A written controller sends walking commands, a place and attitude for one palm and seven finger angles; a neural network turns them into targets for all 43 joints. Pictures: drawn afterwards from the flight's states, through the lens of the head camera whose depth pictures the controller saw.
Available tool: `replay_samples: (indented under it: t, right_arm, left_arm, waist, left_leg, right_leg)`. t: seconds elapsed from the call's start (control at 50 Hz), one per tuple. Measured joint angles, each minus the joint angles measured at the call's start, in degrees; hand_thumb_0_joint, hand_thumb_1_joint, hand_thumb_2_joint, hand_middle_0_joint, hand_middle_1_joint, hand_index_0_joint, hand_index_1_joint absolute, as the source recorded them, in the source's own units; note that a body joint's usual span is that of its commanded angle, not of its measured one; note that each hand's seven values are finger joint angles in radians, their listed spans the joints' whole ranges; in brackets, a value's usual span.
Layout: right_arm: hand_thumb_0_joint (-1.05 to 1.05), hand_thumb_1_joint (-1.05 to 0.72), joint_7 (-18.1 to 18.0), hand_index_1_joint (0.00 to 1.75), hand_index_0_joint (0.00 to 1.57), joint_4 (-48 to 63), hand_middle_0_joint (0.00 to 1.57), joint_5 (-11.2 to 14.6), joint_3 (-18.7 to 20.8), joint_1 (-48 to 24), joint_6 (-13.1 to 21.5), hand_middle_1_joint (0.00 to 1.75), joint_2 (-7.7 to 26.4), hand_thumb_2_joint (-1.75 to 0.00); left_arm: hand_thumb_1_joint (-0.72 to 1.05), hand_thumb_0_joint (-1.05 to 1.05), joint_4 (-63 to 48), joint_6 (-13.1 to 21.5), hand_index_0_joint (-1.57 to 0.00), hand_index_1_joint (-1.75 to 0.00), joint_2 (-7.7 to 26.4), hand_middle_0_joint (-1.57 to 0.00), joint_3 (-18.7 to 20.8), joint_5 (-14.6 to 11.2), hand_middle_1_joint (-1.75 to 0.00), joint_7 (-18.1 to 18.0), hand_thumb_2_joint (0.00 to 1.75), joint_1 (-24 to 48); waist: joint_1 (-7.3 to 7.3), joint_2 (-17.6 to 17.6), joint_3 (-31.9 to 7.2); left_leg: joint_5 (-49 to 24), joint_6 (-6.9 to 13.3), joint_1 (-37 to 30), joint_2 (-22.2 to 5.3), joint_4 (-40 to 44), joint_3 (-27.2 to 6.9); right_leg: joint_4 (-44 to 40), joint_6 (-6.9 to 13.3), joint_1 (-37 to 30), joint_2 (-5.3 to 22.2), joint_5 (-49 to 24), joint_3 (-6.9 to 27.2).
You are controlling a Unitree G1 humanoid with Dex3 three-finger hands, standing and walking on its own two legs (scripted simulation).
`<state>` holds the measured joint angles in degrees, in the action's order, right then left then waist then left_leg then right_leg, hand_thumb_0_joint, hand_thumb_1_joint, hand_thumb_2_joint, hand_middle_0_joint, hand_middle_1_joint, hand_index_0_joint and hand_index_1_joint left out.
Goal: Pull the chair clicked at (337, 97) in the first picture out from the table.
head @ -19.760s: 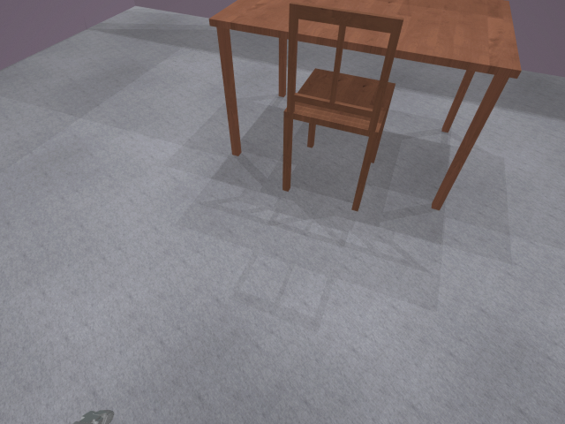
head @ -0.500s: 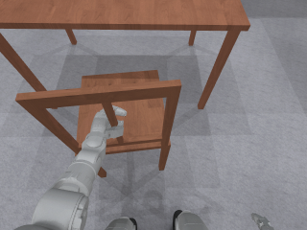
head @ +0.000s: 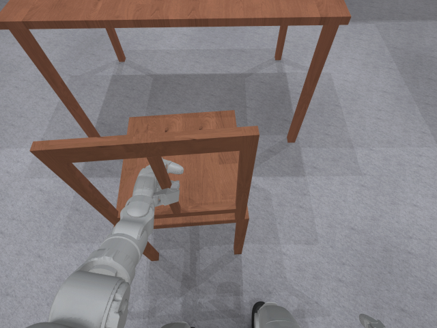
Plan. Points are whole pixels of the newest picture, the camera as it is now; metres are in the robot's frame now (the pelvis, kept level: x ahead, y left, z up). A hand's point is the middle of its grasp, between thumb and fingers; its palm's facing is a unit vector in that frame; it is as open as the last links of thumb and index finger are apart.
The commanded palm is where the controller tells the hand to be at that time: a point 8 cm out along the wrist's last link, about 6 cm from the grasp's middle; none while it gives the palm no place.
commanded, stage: step backward, pulling the chair out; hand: left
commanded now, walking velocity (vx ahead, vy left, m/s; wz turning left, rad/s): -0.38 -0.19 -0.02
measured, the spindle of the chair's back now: (167, 187) +0.40 +0.11 -0.07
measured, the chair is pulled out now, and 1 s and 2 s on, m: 0.47 0.72 0.72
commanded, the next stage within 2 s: stop walking, hand still on the chair in 0.14 s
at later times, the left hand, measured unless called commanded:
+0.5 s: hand (171, 274) +0.21 +0.09 -0.05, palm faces -0.04 -0.98 -0.18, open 5.3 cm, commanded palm +0.20 +0.14 -0.04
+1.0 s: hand out of the picture +0.13 +0.09 -0.05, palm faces -0.06 -0.98 -0.17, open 5.2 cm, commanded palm +0.11 +0.14 -0.04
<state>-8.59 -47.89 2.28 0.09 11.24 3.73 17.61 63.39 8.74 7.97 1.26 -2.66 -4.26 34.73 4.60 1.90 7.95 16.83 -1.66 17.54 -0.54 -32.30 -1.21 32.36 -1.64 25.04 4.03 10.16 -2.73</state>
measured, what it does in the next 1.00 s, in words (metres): walks backwards: right foot, then left foot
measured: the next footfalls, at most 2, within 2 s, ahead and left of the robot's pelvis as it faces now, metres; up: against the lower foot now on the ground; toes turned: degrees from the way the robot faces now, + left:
right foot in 0.24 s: -0.03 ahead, -0.14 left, +0.00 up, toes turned -4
left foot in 0.48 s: -0.08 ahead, +0.12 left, +0.00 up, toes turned +0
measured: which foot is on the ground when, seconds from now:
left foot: down 0.00-0.28, up 0.30-0.46, down 0.48-1.00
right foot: down 0.00-0.04, up 0.06-0.22, down 0.24-1.00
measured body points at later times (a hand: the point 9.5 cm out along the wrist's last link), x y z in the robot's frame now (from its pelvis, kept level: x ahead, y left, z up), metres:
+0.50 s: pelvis -0.12 -0.01 +0.00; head -0.07 -0.04 +0.45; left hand +0.21 +0.14 -0.04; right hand -0.05 -0.29 -0.13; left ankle -0.12 +0.12 -0.73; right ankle -0.07 -0.13 -0.73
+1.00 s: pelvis -0.11 -0.01 +0.01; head -0.11 -0.04 +0.46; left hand +0.13 +0.14 -0.04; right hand +0.02 -0.25 -0.11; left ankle -0.12 +0.12 -0.73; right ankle -0.07 -0.13 -0.73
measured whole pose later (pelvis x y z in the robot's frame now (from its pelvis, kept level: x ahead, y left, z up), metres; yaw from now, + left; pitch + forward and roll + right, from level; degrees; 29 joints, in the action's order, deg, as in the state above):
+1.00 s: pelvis -0.11 -0.01 +0.01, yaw -2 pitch -1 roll +0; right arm -6.4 -40.2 0.2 -2.2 12.4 2.2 11.8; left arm 35.2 6.0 4.9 -6.4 -1.3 -5.0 -2.5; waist 0.6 3.0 1.0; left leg 15.4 -1.0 8.8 -1.4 -25.5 1.5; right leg 26.1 0.1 14.9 1.1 10.0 -1.5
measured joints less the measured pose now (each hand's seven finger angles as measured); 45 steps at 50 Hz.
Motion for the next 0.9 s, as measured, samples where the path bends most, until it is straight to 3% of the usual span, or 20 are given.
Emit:
replay_samples:
  t: [0.04, 0.1, 0.16, 0.24, 0.26, 0.3, 0.36, 0.4, 0.44, 0.5, 0.56, 0.68, 0.8, 0.9]
  right_arm:
    - [0.01, -0.9, 0.1, 0.3, 0.21, 0.6, 0.2, 0.0, 0.7, -0.3, -0.6, 0.3, -0.4, -0.9]
    - [0.01, -0.9, 0.7, 0.3, 0.21, 2.6, 0.2, -1.3, 1.1, 0.2, -0.7, 0.3, -1.3, -0.9]
    - [0.01, -0.9, 2.1, 0.3, 0.2, 3.2, 0.2, -1.5, 0.8, 0.9, -0.1, 0.3, -3.1, -0.9]
    - [0.01, -0.9, 3.3, 0.3, 0.21, 3.0, 0.2, -1.2, -0.4, 2.1, 0.9, 0.3, -5.1, -0.9]
    - [0.01, -0.9, 3.4, 0.3, 0.21, 2.7, 0.2, -1.1, -0.7, 1.6, 1.0, 0.3, -5.1, -0.9]
    - [0.01, -0.9, 3.5, 0.3, 0.21, 3.4, 0.2, -0.6, -0.8, 0.9, 0.1, 0.3, -5.0, -0.9]
    - [0.01, -0.9, 2.9, 0.3, 0.21, 4.2, 0.2, -0.2, -0.8, 1.2, -0.7, 0.3, -4.8, -0.9]
    - [0.01, -0.9, 2.5, 0.3, 0.21, 4.3, 0.2, -0.3, -0.8, 1.8, -0.7, 0.3, -4.0, -0.9]
    - [0.01, -0.9, 2.0, 0.3, 0.21, 4.4, 0.2, -0.6, -0.7, 2.5, -0.7, 0.3, -3.0, -0.9]
    - [0.01, -0.9, 1.3, 0.3, 0.21, 4.2, 0.2, -1.2, 0.2, 2.8, -0.8, 0.3, -1.6, -0.9]
    - [0.01, -0.9, 1.2, 0.3, 0.21, 4.7, 0.2, -1.3, 0.6, 2.2, -1.8, 0.3, -1.6, -0.9]
    - [0.01, -0.9, 1.7, 0.3, 0.2, 6.4, 0.2, -1.4, -0.5, 2.1, -2.4, 0.3, -3.8, -0.9]
    - [0.01, -0.9, 2.0, 0.3, 0.21, 7.6, 0.2, -1.7, -2.0, 2.0, -2.2, 0.3, -6.3, -0.9]
    - [0.01, -0.9, 2.2, 0.3, 0.21, 7.6, 0.2, -2.1, -2.6, 1.7, -1.6, 0.3, -6.8, -0.9]
  left_arm:
    - [0.7, 0.06, -0.4, -0.6, -0.5, -1.44, 0.6, -0.29, -1.5, -0.2, -1.22, 0.0, 0.81, 1.0]
    - [0.7, 0.06, -0.6, -0.8, -0.5, -1.44, 1.0, -0.28, -1.8, -0.6, -1.23, 0.0, 0.8, 0.7]
    - [0.71, 0.06, 0.9, 0.0, -0.5, -1.44, 1.2, -0.28, -1.2, -0.6, -1.22, 0.1, 0.81, 0.6]
    - [0.7, 0.06, 2.8, 1.2, -0.5, -1.44, 2.3, -0.31, 0.2, -0.9, -1.22, 1.0, 0.82, 0.1]
    - [0.7, 0.06, 2.8, 1.5, -0.5, -1.44, 2.5, -0.31, 1.2, -1.2, -1.21, 1.2, 0.82, 0.0]
    - [0.69, 0.06, -0.5, 1.0, -0.5, -1.44, 2.7, -0.33, 2.8, -1.6, -1.2, 1.4, 0.83, -2.5]
    - [0.69, 0.06, -5.4, 0.2, -0.5, -1.44, 2.2, -0.34, 3.2, -1.4, -1.19, 0.5, 0.83, -7.0]
    - [0.69, 0.06, -7.9, -0.7, -0.5, -1.44, 1.1, -0.34, 3.0, -1.0, -1.19, 0.0, 0.82, -9.6]
    - [0.69, 0.05, -10.0, -1.7, -0.5, -1.44, -0.1, -0.33, 2.1, -0.3, -1.21, -0.4, 0.82, -12.0]
    - [0.69, 0.05, -12.8, -2.9, -0.5, -1.44, -1.8, -0.31, -0.3, 0.3, -1.23, -0.8, 0.81, -14.7]
    - [0.7, 0.05, -14.4, -3.4, -0.5, -1.44, -2.4, -0.29, -2.8, 0.3, -1.24, -0.9, 0.8, -17.1]
    - [0.7, 0.04, -17.2, -2.6, -0.5, -1.44, -3.1, -0.29, -6.0, 0.9, -1.26, -0.3, 0.8, -24.1]
    - [0.69, 0.04, -21.4, -2.3, -0.5, -1.44, -3.5, -0.3, -7.3, 1.2, -1.26, -0.4, 0.82, -31.3]
    - [0.69, 0.04, -25.2, -2.6, -0.5, -1.44, -3.5, -0.31, -7.4, 1.3, -1.26, -0.6, 0.83, -35.3]
  waist:
    - [-1.24, -2.4, 1.1]
    - [-1.79, -2.2, 1.7]
    - [-2.49, -1.0, 2.1]
    - [-3.7, -0.3, 1.2]
    - [-3.59, 1.0, 1.8]
    - [-2.04, 3.1, 3.1]
    - [-1.07, 1.8, 2.9]
    - [-0.53, 1.0, 2.1]
    - [0.03, 0.5, 1.0]
    - [0.32, 0.8, -0.3]
    - [-1.34, -0.5, -0.5]
    - [-3.19, -0.4, -4.1]
    - [-4.11, 0.8, -7.2]
    - [-4.18, 1.3, -7.6]
  left_leg:
    - [-1.0, 1.1, 0.0, 1.1, 0.8, 1.6]
    - [-2.0, 1.3, 1.0, 0.1, 0.7, 1.9]
    - [-3.5, 0.8, 1.3, -1.8, 1.3, 1.4]
    - [-4.3, -0.6, 3.7, -3.3, -0.5, 1.7]
    - [-4.3, -1.0, 4.4, -4.3, -1.6, 1.3]
    - [-3.0, -1.1, 5.4, -5.2, -3.1, -0.1]
    - [6.9, -0.5, 6.5, -1.5, -11.8, -1.2]
    - [8.7, -0.1, 4.8, 0.3, -12.6, -0.6]
    - [7.5, 0.4, 0.9, 0.8, -7.9, 0.4]
    - [-0.5, 1.2, -5.4, 0.4, 2.6, 1.0]
    - [-1.7, 1.4, -6.9, 1.1, 3.9, 2.2]
    - [-1.4, 1.5, -7.7, 0.5, 4.6, 2.9]
    - [-1.0, 1.1, -8.0, -0.4, 5.0, 3.2]
    - [-1.2, 0.8, -8.4, -0.7, 6.0, 3.0]
  right_leg:
    - [0.2, -0.4, 0.8, 1.0, -2.2, 1.4]
    - [9.3, 0.2, 2.2, -0.9, 9.5, 2.3]
    - [10.5, 0.5, -1.0, -3.2, 12.8, 1.9]
    - [1.1, 0.8, -7.7, -3.9, 8.7, 1.9]
    - [-0.8, 1.2, -8.1, -4.8, 4.6, 1.4]
    - [-1.2, 2.3, -8.0, -6.1, 3.0, 0.5]
    - [-0.5, 3.0, -6.8, -4.6, 3.4, 1.2]
    - [-0.5, 2.8, -6.5, -3.2, 3.0, 1.5]
    - [-0.5, 2.4, -6.4, -2.2, 2.8, 1.1]
    - [-0.1, 1.5, -6.5, -1.5, 2.8, -0.1]
    - [-1.4, 0.9, -7.8, -0.9, 1.6, 1.0]
    - [-3.5, 1.1, -8.8, -1.6, -0.1, 1.6]
    - [-4.3, 1.5, -9.1, -2.6, 0.1, 1.8]
    - [-5.5, 1.7, -9.7, -2.9, -0.1, 1.5]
